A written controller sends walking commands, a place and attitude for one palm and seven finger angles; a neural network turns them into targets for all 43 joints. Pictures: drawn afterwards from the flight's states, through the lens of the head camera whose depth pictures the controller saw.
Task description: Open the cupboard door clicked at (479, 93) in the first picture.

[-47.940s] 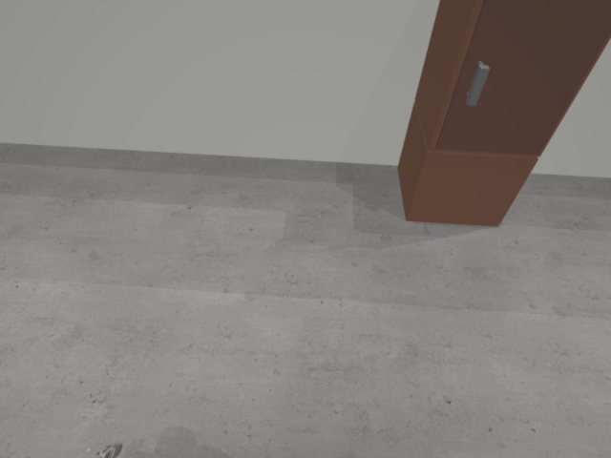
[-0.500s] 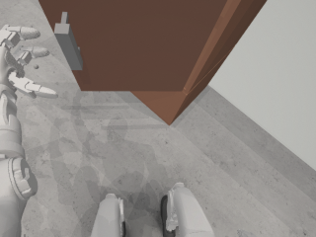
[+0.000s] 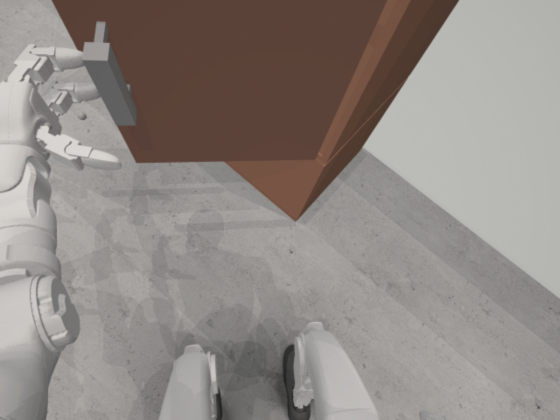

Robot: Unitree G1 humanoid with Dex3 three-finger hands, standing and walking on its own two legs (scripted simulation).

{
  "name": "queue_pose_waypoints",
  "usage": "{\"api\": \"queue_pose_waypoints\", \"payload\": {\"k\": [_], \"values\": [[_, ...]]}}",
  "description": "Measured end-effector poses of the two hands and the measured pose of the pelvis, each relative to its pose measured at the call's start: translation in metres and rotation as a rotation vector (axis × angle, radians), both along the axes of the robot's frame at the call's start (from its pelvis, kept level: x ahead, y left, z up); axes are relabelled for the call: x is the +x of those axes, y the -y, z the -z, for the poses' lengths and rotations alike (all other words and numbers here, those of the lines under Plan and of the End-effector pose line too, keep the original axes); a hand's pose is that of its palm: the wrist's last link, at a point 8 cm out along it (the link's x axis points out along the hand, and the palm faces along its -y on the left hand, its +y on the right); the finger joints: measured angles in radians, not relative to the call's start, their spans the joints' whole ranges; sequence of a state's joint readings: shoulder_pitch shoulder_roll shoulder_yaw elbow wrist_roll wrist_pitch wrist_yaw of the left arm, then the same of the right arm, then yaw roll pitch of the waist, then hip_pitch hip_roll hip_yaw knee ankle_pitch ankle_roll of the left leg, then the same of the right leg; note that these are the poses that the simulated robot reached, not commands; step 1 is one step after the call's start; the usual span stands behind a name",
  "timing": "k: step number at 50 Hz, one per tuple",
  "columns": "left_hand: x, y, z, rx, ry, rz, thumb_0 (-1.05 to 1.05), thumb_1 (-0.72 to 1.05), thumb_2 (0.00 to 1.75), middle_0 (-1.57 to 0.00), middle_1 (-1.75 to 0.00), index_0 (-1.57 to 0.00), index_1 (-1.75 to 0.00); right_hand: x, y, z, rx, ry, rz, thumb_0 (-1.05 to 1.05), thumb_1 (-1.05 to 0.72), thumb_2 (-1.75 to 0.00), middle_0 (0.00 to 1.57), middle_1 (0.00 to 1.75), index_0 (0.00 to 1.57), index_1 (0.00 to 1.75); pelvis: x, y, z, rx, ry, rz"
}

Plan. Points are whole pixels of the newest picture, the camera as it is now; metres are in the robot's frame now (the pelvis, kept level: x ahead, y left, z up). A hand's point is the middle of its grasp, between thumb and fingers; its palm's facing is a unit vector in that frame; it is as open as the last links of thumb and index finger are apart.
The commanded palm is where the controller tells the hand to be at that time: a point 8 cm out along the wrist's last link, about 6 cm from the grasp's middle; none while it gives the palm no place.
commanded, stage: slide the fingers in behind the handle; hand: left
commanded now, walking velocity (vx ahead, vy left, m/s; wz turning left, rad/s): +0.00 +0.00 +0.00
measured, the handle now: (114, 75) +0.57 +0.19 +0.05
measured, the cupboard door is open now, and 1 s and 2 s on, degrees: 46 46 47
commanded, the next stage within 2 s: close the thumb around the handle in 1.10 s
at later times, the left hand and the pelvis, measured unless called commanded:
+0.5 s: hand (108, 117) +0.50 +0.19 +0.05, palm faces +0.00 -1.00 -0.01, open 14.0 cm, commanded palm +0.48 +0.22 +0.05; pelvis +0.01 +0.00 +0.01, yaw +1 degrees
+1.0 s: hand (119, 117) +0.50 +0.17 +0.05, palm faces +0.02 -1.00 -0.02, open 14.3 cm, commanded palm +0.47 +0.21 +0.05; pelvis +0.01 +0.00 +0.01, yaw +1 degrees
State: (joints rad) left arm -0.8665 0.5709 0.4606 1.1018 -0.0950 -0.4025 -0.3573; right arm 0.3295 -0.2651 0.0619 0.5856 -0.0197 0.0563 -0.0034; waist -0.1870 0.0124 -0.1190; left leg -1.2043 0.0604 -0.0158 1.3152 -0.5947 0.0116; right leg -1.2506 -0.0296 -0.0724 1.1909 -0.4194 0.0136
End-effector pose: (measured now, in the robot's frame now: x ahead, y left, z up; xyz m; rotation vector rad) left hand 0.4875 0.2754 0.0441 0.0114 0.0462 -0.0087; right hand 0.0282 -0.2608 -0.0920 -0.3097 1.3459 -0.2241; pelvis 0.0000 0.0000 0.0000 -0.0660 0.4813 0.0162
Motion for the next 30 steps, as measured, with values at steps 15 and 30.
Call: {"api": "queue_pose_waypoints", "payload": {"k": [15,30], "values": [[-0.003,0.022,-0.003,-0.001,0.016,0.006,-0.02,-0.5,0.3,-0.3,-1.2,-0.3,-1.2,0.009,-0.003,-0.001,0.018,0.02,-0.003,0.01,-0.91,-0.9,0.2,0.3,0.2,0.3,0.004,-0.001,-0.004,0.005,0.009,-0.002],[-0.007,0.038,-0.006,0.007,0.027,-0.017,-0.02,-0.5,0.3,-0.26,-1.18,-0.28,-1.19,0.016,-0.002,0.001,0.035,0.031,-0.015,0.01,-0.91,-0.9,0.2,0.3,0.2,0.3,0.006,0.002,-0.007,0.014,0.021,-0.009]]}}
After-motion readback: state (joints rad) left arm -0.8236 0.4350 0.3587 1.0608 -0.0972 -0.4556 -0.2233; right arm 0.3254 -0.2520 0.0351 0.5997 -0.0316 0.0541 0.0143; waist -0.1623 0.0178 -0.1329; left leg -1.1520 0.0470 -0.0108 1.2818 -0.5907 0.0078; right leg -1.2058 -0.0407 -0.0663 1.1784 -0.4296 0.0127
